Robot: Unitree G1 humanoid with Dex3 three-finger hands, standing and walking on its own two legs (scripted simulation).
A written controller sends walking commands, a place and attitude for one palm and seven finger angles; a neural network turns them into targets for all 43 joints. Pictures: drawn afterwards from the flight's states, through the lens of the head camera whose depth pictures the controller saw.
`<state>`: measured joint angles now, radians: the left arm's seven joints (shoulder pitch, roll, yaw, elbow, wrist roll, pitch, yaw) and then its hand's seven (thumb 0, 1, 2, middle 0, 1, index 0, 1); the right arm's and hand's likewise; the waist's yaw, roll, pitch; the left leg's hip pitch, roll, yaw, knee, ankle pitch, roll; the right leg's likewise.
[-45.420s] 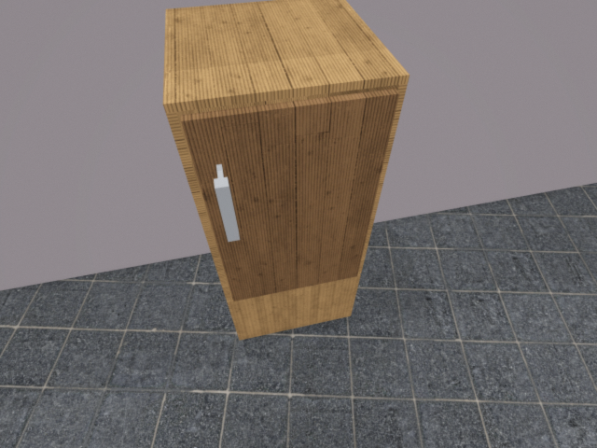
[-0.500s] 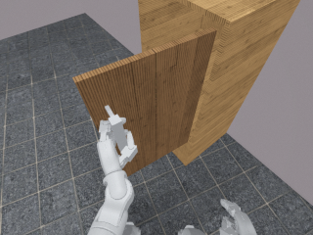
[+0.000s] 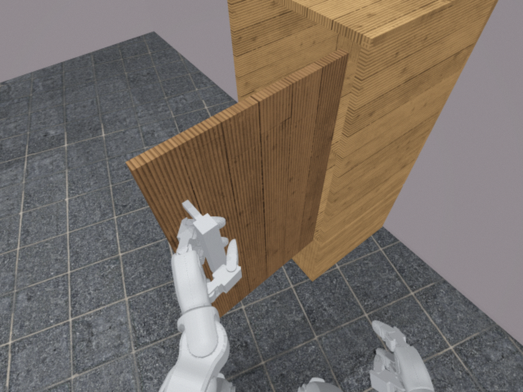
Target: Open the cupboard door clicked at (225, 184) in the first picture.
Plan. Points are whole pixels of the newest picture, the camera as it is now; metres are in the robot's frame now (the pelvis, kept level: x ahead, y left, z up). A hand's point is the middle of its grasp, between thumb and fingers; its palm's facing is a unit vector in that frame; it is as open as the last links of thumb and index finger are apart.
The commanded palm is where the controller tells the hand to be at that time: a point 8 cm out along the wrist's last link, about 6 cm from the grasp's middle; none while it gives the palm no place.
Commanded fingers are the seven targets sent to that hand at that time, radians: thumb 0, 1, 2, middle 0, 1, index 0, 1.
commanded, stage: open thumb and fingers to let go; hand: left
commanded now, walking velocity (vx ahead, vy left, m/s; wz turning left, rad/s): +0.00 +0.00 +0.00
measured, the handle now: (205, 240) +0.34 +0.10 +0.04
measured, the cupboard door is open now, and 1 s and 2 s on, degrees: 94 96 96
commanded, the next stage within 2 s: slide the hand sideways off the handle in 0.64 s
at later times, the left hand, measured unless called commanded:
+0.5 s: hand (224, 270) +0.29 +0.07 +0.04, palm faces +0.29 -0.96 -0.03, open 14.2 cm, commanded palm +0.24 +0.11 +0.04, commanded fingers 0.00 -0.50 0.30 -0.19 -0.55 -0.19 -0.55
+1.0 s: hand (220, 296) +0.25 +0.07 +0.04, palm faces -0.16 -0.99 +0.03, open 16.3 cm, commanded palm +0.23 +0.12 +0.04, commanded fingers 0.00 -0.50 0.30 -0.15 -0.30 -0.15 -0.30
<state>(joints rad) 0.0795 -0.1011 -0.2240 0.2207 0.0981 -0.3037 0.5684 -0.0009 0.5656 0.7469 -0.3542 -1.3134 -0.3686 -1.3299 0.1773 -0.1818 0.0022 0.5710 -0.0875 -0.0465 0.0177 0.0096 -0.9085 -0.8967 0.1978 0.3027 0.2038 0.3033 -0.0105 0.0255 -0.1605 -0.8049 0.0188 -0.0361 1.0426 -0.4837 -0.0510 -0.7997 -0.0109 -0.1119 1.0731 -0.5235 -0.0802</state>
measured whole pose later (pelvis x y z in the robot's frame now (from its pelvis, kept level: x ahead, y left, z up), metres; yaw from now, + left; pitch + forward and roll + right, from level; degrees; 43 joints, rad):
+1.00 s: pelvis -0.02 +0.04 -0.01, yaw -1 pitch +13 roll +0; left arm 0.12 0.03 -0.27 0.13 -0.05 -0.35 0.09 -0.01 -0.50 0.30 -0.18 -0.34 -0.14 -0.36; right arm 0.24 -0.23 0.01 0.48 -0.02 -0.05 0.01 0.01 -0.91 -0.90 0.20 0.30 0.20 0.30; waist -0.01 0.05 -0.12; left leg -0.85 0.00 -0.01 1.12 -0.50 0.00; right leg -0.84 -0.03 -0.08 1.12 -0.51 -0.03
